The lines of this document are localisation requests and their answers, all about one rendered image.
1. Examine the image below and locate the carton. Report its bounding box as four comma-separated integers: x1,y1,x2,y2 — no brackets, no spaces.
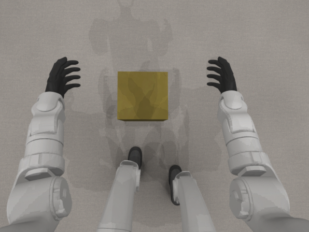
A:
117,72,168,121

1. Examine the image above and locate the robot left forearm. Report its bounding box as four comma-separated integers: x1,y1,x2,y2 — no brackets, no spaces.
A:
7,92,66,223

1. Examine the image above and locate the right robot upper arm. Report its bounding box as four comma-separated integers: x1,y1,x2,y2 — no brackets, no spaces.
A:
229,176,309,232

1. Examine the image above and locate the right robot shin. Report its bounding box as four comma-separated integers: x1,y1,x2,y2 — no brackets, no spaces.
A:
175,171,195,180

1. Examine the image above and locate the left robot hand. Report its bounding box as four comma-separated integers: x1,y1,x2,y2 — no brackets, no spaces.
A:
45,57,81,98

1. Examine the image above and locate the left robot upper arm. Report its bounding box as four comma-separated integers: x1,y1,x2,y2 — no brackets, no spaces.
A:
0,176,72,232

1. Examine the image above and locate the right robot hand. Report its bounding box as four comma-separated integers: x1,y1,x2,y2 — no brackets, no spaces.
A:
207,57,237,94

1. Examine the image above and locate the right robot foot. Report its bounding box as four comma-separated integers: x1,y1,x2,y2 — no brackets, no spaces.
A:
169,165,182,205

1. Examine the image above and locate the robot right forearm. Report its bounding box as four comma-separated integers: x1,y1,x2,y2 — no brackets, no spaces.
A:
217,90,290,208

